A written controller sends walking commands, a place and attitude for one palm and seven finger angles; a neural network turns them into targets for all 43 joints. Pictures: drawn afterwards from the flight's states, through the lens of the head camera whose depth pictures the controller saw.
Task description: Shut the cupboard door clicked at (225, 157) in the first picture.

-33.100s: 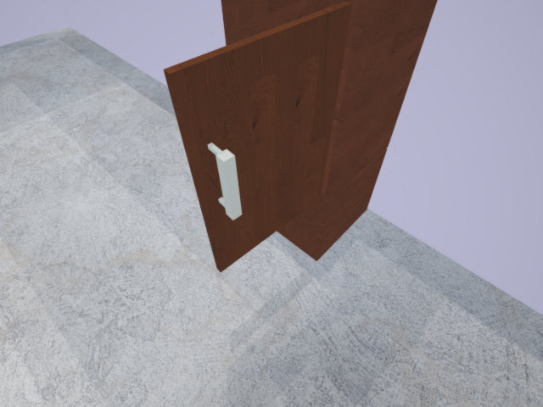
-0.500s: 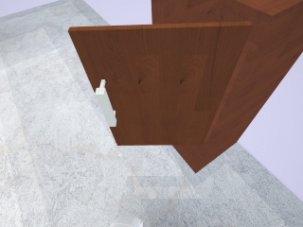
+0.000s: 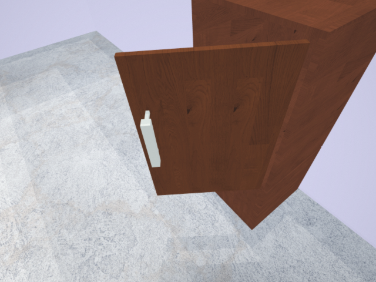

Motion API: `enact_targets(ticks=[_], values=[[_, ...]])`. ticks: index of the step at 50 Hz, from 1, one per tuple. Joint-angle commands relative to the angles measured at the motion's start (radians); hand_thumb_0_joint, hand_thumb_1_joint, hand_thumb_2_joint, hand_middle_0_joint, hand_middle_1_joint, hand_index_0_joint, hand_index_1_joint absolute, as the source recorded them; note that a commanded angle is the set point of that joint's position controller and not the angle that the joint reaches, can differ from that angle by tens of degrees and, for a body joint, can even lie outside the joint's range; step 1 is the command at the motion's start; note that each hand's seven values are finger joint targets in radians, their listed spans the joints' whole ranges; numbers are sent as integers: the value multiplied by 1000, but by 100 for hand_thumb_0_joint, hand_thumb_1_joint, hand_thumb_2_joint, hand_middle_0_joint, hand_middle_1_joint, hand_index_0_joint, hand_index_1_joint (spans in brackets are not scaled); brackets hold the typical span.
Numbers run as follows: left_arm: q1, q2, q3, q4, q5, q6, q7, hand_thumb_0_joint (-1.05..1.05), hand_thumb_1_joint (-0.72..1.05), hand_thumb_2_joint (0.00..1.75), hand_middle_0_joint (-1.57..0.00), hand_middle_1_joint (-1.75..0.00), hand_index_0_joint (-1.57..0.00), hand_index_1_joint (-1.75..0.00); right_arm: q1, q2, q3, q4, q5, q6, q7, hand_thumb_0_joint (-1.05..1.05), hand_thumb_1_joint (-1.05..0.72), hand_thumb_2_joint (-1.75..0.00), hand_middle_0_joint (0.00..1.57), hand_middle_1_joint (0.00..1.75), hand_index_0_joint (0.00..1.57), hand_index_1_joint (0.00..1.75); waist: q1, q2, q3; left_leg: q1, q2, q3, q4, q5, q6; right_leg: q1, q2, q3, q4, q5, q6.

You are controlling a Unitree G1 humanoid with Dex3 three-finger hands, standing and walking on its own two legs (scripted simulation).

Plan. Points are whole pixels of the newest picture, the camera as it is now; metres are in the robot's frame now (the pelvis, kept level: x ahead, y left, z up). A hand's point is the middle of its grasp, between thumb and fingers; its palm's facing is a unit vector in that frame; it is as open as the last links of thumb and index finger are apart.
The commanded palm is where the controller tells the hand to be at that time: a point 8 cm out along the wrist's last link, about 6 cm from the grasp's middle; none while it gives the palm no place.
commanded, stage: come to a stop and stand still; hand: left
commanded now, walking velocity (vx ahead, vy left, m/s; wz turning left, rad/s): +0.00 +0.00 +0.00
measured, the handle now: (152, 139) +0.47 +0.14 +0.02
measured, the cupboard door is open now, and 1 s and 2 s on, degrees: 55 55 55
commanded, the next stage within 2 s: look again from close up in 0.88 s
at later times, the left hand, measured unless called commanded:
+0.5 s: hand out of the picture +0.07 +0.16 -0.16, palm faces +0.00 -0.97 -0.24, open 7.3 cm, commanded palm none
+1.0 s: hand out of the picture +0.06 +0.14 -0.16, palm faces +0.04 -0.98 -0.22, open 7.3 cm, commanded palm none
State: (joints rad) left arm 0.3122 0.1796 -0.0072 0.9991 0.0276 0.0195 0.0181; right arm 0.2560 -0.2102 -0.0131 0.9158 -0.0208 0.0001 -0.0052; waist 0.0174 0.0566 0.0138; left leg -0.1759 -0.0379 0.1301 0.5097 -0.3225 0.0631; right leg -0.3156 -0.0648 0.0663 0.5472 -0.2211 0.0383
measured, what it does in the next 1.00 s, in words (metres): shifts its weight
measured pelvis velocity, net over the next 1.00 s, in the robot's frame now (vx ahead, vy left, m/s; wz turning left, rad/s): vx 0.04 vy -0.04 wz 0.03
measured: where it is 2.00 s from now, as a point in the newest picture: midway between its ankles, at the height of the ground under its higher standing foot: outside the picture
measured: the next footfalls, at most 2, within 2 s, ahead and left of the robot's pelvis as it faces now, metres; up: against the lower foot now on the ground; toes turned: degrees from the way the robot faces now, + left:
none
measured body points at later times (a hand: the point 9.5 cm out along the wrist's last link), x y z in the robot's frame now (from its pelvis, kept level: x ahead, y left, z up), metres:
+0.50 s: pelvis +0.03 -0.02 +0.01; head +0.05 -0.04 +0.45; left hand +0.07 +0.21 -0.14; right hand +0.03 -0.24 -0.16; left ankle -0.02 +0.07 -0.73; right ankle +0.05 -0.16 -0.73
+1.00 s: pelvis +0.04 -0.04 +0.01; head +0.06 -0.04 +0.46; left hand +0.06 +0.19 -0.15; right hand +0.06 -0.26 -0.15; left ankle -0.02 +0.07 -0.73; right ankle +0.05 -0.16 -0.73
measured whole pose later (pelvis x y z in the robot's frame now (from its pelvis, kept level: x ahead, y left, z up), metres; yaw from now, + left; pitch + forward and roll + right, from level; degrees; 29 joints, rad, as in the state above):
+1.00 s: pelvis +0.04 -0.04 +0.01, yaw +1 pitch -1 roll +0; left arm 0.24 0.16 0.00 1.10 0.02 -0.01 0.03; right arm 0.26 -0.16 0.00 1.11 -0.02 -0.02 -0.03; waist 0.01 0.01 0.05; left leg -0.08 0.02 0.08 0.42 -0.32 -0.01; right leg -0.22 -0.01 0.01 0.47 -0.25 0.00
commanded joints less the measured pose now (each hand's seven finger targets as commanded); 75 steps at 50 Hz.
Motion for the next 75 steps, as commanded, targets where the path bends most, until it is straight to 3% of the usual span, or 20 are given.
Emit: enact_targets(ticks=[1, 11, 25, 29, 35, 39, 45, 56, 60, 63, 65, 74, 75], values=[[-4, 118, 25, -53, -6, -25, 12, 0, 90, 90, -20, -30, -20, -30, 36, -101, -14, -28, 5, -30, -11, 0, -90, -90, 20, 30, 20, 30, -14, -52, 42, -88, 143, -187, -233, -9, -7, 47, -5, 14, -72, 16, -69], [-17, 103, 20, 10, -14, -30, 17, 0, 90, 90, -20, -30, -20, -30, 85, -78, 1, 74, 7, -38, -24, 0, -90, -90, 20, 30, 20, 30, -16, -50, 24, -10, 142, -142, -187, 229, -18, 96, -27, 13, -68, 159, -66], [-37, 90, 22, 38, -15, -34, 21, 0, 90, 90, -20, -30, -20, -30, 100, -42, 2, 141, 7, -33, -31, 0, -90, -90, 20, 30, 20, 30, -22, -70, 43, 11, 142, -121, -166, 226, -30, 110, -34, 23, -88, 240, -77], [-37, 95, 25, 40, -16, -39, 21, 0, 90, 90, -20, -30, -20, -30, 98, -45, -1, 146, 7, -35, -31, 0, -90, -90, 20, 30, 20, 30, -23, -70, 6, 35, 141, -113, -150, 251, -35, 129, -41, 23, -87, 287, -78], [-40, 93, 25, 42, -15, -40, 22, 0, 90, 90, -20, -30, -20, -30, 90, -34, -1, 154, 8, -30, -32, 0, -90, -90, 20, 30, 20, 30, -25, -85, 31, 32, 140, -114, -156, 231, -39, 125, -40, 26, -106, 290, -81], [-39, 99, 27, 46, -17, -42, 21, 0, 90, 90, -20, -30, -20, -30, 89, -44, -1, 159, 7, -34, -33, 0, -90, -90, 20, 30, 20, 30, -24, -54, 0, 50, 145, -114, -154, 279, -42, 149, -42, 19, -100, 323, -82], [-37, 92, 26, 54, -16, -42, 21, 0, 90, 90, -20, -30, -20, -30, 86, -36, -1, 169, 8, -31, -35, 0, -90, -90, 20, 30, 20, 30, -24, -75, 23, 46, 147, -115, -163, 252, -43, 143, -38, 16, -117, 302, -82], [-31, 89, 26, 64, -16, -41, 20, 0, 90, 90, -20, -30, -20, -30, 93, -30, 2, 184, 8, -33, -36, 0, -90, -90, 20, 30, 20, 30, -18, -47, 45, 24, 146, -120, -175, 234, -42, 148, -37, 11, -131, 263, -80], [-24, 81, 24, 68, -16, -40, 19, 0, 90, 90, -20, -30, -20, -30, 97, -22, 2, 190, 9, -32, -36, 0, -90, -90, 20, 30, 20, 30, -17, -73, 57, 17, 144, -121, -180, 198, -42, 142, -35, 8, -142, 228, -78], [-22, 86, 26, 68, -17, -42, 20, 0, 90, 90, -20, -30, -20, -30, 103, -25, 1, 193, 8, -34, -35, 0, -90, -90, 20, 30, 20, 30, -17, -58, 31, 27, 145, -120, -174, 220, -42, 153, -38, 9, -136, 248, -79], [-23, 78, 25, 67, -16, -40, 19, 0, 90, 90, -20, -30, -20, -30, 104, -17, 2, 195, 9, -32, -36, 0, -90, -90, 20, 30, 20, 30, -17, -64, 62, 10, 146, -122, -183, 199, -42, 141, -32, 7, -141, 222, -79], [-16, 74, 26, 74, -18, -41, 20, 0, 90, 90, -20, -30, -20, -30, 113, -16, 1, 202, 8, -36, -37, 0, -90, -90, 20, 30, 20, 30, -16, -48, 39, 22, 147, -125, -181, 221, -40, 147, -33, 6, -134, 229, -77], [-18, 71, 25, 74, -16, -40, 21, 0, 90, 90, -20, -30, -20, -30, 114, -9, 1, 205, 9, -35, -37, 0, -90, -90, 20, 30, 20, 30, -16, -54, 63, 10, 147, -126, -188, 213, -39, 140, -30, 4, -137, 217, -77]])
